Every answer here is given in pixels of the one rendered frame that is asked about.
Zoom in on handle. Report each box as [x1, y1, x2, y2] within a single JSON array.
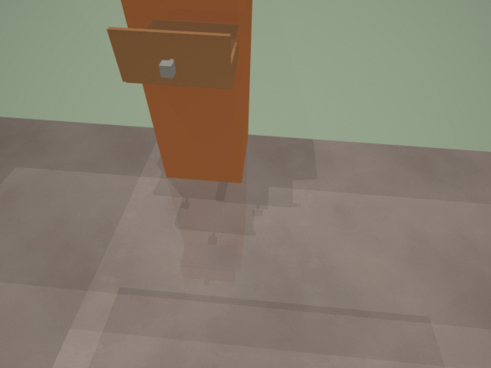
[[159, 59, 176, 78]]

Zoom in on drawer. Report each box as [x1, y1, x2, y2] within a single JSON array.
[[107, 19, 239, 90]]

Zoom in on cabinet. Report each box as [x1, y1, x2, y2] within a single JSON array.
[[121, 0, 252, 183]]

